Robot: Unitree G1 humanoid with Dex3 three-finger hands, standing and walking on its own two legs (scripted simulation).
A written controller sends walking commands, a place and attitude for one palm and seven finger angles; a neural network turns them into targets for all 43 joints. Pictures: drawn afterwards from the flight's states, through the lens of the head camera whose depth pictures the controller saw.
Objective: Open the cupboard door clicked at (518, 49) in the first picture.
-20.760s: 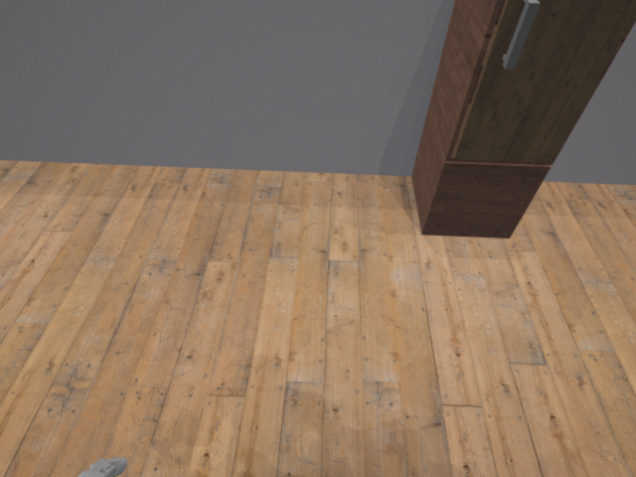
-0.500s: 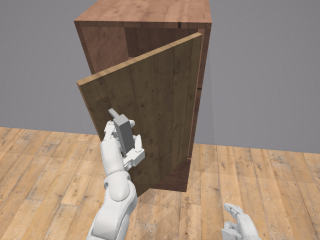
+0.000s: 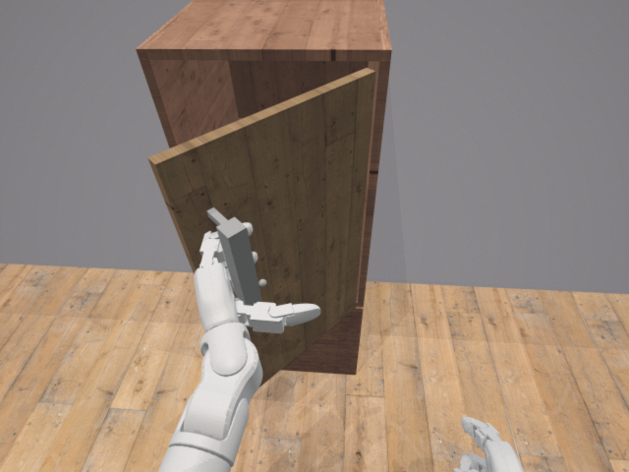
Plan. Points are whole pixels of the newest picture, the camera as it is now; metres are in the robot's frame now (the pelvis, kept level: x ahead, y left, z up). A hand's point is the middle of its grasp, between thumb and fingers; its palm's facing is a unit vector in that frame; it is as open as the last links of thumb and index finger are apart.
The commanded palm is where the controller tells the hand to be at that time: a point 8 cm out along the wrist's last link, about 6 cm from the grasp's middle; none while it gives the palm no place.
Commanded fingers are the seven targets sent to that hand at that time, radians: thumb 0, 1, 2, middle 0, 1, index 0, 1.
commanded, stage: open thumb and fingers to let go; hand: left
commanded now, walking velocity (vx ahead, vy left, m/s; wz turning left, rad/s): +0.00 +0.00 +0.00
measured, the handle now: (233, 263) +0.36 +0.13 +0.10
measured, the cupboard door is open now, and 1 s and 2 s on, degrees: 47 50 50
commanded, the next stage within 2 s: slide the hand sideways off the handle in 0.18 s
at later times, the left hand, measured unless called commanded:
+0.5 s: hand (249, 303) +0.29 +0.10 +0.10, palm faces -0.11 -0.99 -0.04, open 16.0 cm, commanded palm +0.27 +0.13 +0.09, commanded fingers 0.00 -0.50 0.30 -0.15 -0.30 -0.15 -0.30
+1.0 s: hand (228, 339) +0.25 +0.12 +0.09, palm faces -0.05 -1.00 -0.02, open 16.2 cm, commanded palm +0.22 +0.18 +0.09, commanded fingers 0.00 -0.50 0.30 -0.15 -0.30 -0.15 -0.30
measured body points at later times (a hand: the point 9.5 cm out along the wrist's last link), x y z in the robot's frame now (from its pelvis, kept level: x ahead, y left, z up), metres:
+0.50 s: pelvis +0.00 +0.03 -0.01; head -0.01 +0.02 +0.44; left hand +0.29 +0.16 +0.10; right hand +0.17 -0.17 -0.10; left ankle +0.03 +0.13 -0.72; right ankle -0.02 -0.07 -0.72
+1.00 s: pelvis +0.01 +0.02 +0.00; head +0.00 +0.01 +0.45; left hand +0.24 +0.17 +0.10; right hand +0.19 -0.19 -0.08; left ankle +0.03 +0.13 -0.72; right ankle -0.02 -0.07 -0.72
